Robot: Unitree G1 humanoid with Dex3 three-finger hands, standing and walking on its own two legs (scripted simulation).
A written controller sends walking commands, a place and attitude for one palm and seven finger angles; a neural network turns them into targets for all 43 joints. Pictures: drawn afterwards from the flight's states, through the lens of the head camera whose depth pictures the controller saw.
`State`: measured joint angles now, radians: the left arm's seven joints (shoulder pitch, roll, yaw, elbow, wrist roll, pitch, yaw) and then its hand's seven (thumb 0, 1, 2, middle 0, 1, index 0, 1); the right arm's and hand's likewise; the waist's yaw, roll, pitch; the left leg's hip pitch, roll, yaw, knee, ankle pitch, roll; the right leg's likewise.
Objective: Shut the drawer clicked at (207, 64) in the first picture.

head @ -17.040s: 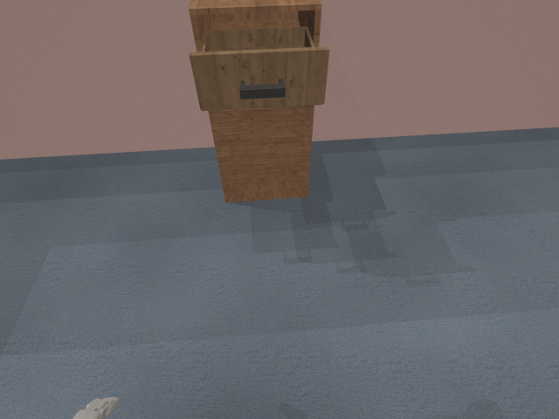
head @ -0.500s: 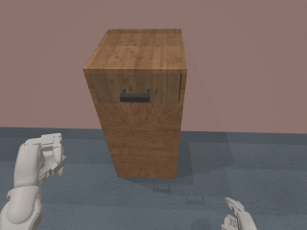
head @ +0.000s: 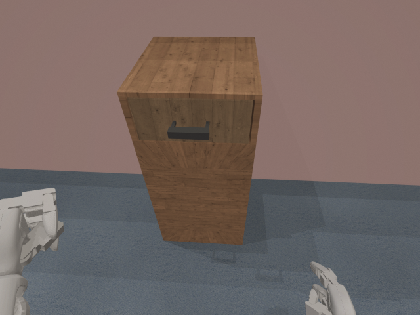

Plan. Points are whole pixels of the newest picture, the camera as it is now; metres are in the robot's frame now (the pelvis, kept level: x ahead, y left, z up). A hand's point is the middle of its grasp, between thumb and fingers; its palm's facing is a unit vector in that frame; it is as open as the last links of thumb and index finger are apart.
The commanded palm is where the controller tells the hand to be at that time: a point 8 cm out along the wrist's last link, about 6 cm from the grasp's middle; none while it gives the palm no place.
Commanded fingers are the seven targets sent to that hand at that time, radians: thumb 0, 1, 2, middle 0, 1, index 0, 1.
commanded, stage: step back with the hand held close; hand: left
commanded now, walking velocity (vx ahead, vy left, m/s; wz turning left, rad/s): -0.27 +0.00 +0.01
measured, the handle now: (189, 128) +0.62 +0.14 +0.01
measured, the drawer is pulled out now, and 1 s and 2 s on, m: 0.00 0.00 0.00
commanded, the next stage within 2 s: stop stepping back and stand still in 1.16 s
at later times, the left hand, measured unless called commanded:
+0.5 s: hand (53, 239) +0.17 +0.24 +0.16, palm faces +0.30 -0.81 -0.50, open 3.2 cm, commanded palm +0.11 +0.28 +0.17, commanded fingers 0.00 0.90 0.90 -1.40 -1.60 -1.40 -1.60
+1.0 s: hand (2, 283) +0.10 +0.27 +0.17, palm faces +0.36 -0.80 -0.47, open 3.2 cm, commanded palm +0.04 +0.30 +0.17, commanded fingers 0.00 0.90 0.90 -1.40 -1.60 -1.40 -1.60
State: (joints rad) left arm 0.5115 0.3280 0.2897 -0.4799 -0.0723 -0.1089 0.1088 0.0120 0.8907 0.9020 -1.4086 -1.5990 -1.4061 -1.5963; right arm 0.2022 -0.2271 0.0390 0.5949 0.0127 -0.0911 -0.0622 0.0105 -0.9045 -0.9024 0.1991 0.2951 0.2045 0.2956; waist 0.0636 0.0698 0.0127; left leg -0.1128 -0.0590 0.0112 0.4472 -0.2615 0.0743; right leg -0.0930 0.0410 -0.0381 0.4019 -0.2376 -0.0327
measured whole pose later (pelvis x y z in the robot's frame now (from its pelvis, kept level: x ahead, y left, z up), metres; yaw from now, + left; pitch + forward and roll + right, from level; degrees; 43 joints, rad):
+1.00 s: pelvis -0.09 +0.02 +0.00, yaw -1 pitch +8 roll -4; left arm 0.64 0.41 0.43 -0.62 -0.04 -0.28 0.14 0.01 0.89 0.90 -1.41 -1.60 -1.41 -1.60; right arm 0.22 -0.18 -0.01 0.60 -0.03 -0.09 -0.05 0.01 -0.90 -0.90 0.20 0.30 0.21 0.30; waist 0.01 0.00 -0.06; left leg -0.48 -0.03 0.01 0.41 -0.06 0.10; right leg -0.19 0.07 0.05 0.69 -0.45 0.01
